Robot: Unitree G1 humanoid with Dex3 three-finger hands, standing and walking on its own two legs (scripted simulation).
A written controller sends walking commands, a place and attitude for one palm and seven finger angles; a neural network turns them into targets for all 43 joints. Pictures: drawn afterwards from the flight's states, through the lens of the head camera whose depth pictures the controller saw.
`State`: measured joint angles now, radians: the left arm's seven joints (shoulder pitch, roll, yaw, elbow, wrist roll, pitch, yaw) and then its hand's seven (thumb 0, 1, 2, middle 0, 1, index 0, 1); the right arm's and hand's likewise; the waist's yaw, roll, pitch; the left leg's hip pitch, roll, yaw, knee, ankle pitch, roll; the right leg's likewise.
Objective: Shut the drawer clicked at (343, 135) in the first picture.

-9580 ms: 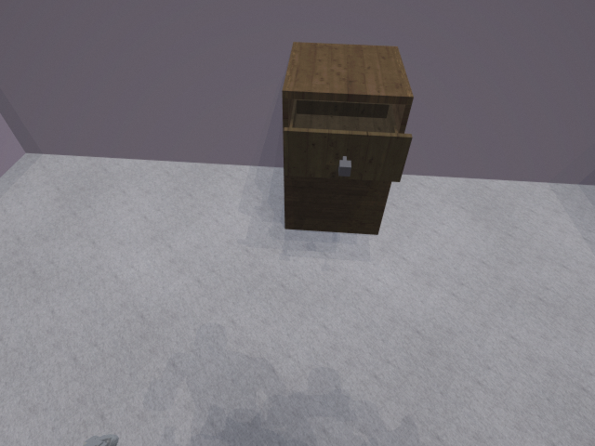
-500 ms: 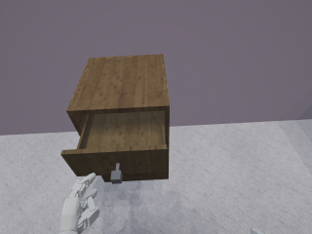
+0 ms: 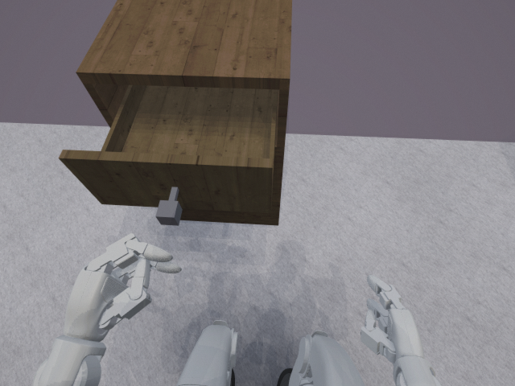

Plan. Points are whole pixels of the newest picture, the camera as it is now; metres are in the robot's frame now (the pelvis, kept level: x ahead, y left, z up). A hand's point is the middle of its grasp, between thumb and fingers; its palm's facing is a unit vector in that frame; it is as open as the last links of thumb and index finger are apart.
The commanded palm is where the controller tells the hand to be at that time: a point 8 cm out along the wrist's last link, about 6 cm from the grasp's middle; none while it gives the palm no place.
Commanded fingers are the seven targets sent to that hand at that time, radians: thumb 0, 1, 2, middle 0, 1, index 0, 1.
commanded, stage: raise the hand and make a fist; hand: left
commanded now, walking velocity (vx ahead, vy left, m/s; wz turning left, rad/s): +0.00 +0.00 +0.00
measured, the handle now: (171, 204) +0.43 +0.22 -0.07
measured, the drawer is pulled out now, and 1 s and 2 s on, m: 0.19 0.19 0.19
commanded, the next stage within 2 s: bring the fist close to the handle in 1.16 s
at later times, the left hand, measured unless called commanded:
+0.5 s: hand (134, 292) +0.23 +0.19 +0.04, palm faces -0.01 -1.00 +0.01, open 3.1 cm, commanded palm +0.21 +0.25 +0.03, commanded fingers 0.00 0.90 0.90 -1.40 -1.60 -1.40 -1.60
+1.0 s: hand (147, 287) +0.24 +0.18 +0.03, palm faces -0.04 -1.00 +0.02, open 3.3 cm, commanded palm +0.22 +0.23 +0.03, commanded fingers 0.00 0.90 0.90 -1.40 -1.60 -1.40 -1.60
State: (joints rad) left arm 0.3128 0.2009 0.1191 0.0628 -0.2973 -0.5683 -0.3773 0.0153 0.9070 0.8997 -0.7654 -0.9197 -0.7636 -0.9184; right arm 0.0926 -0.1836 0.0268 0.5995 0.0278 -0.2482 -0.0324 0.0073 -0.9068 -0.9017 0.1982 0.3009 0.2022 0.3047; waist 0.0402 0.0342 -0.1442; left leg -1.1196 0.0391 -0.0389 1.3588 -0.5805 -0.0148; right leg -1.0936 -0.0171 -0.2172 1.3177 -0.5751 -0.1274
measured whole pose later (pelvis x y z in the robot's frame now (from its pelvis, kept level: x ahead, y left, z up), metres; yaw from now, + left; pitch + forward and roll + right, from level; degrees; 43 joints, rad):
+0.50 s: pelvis +0.00 +0.04 +0.00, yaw -3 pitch +21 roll -2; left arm 0.39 0.16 0.06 0.03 -0.23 -0.56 -0.17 0.02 0.90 0.90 -1.27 -1.46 -1.27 -1.46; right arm 0.15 -0.23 -0.05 0.56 0.01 -0.23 -0.03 0.01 -0.91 -0.90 0.19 0.30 0.20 0.30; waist -0.01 0.01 -0.17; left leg -1.12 0.02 0.01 1.35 -0.59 0.03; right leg -1.11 -0.02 -0.15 1.30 -0.54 -0.07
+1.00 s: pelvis +0.02 +0.07 +0.00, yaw -3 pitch +23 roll -4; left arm 0.46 0.11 -0.11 -0.11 -0.08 -0.45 -0.01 0.02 0.91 0.90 -1.40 -1.60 -1.40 -1.60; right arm 0.19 -0.21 0.01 0.45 -0.01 -0.08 0.02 0.01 -0.91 -0.90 0.20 0.30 0.20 0.30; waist 0.00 0.03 -0.19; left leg -1.15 0.00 0.04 1.37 -0.62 0.08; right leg -1.14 -0.04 -0.12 1.31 -0.57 -0.02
